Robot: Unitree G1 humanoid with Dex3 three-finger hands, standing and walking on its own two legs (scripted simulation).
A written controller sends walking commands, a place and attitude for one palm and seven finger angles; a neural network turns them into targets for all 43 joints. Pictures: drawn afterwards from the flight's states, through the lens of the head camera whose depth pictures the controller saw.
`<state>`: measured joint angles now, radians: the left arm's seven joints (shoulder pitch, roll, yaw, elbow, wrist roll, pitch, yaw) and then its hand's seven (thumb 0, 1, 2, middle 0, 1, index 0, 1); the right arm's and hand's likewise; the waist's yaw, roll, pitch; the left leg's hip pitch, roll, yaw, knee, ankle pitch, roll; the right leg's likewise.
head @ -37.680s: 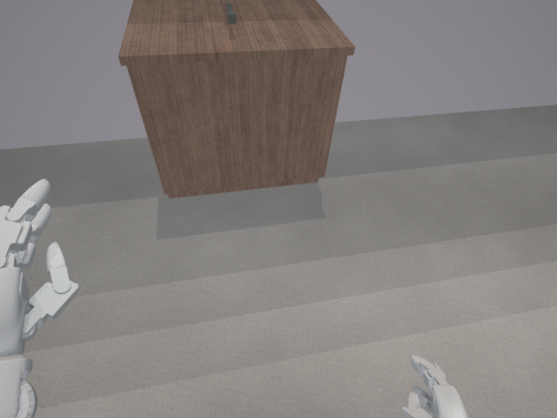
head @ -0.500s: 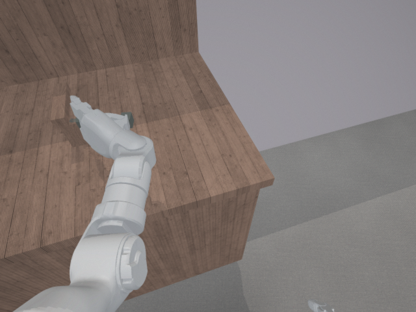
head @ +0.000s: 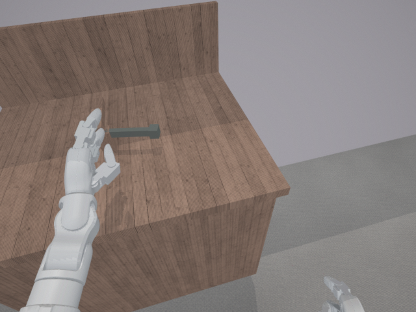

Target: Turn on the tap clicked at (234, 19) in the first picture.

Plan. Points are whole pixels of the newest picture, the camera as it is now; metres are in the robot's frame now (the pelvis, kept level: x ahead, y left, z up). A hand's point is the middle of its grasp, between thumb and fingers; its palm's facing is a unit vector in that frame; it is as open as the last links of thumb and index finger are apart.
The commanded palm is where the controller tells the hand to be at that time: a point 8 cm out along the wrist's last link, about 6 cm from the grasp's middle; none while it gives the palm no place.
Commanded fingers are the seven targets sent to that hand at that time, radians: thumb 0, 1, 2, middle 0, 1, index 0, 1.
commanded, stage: draw the hand back beside the body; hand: left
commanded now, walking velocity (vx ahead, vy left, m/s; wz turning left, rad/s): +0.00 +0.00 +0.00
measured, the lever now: (154, 131) +0.53 +0.21 +0.04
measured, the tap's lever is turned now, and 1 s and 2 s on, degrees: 76 76 76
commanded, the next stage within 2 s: step back with the hand held close in 0.94 s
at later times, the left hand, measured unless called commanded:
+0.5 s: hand (76, 199) +0.24 +0.24 +0.14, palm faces +0.35 -0.89 -0.30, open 7.5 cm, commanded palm +0.20 +0.29 +0.16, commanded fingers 0.00 0.90 0.90 -0.20 -0.30 -0.20 -0.30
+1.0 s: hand (65, 218) +0.21 +0.24 +0.15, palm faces +0.41 -0.84 -0.35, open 7.4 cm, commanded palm +0.16 +0.28 +0.16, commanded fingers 0.00 0.90 0.90 -0.20 -0.30 -0.20 -0.30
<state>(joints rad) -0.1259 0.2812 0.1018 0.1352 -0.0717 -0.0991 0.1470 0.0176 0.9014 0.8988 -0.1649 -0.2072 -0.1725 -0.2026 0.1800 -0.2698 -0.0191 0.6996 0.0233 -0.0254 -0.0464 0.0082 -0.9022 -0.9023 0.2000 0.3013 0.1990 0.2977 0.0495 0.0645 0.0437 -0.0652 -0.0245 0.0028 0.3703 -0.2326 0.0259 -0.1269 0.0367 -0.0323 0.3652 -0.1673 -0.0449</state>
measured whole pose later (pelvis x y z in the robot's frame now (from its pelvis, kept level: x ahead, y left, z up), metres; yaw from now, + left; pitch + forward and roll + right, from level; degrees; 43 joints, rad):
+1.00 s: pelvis +0.01 +0.00 +0.00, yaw +0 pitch -5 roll +0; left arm 0.42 0.31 0.25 -0.34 -0.07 -0.14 0.11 0.02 0.89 0.90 -0.20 -0.30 -0.21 -0.30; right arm 0.16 -0.22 -0.01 0.66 0.00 -0.08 -0.04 0.01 -0.90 -0.90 0.20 0.30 0.20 0.30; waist 0.07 0.07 0.05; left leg -0.04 -0.02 -0.01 0.38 -0.25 0.02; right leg -0.09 0.04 -0.04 0.36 -0.18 -0.05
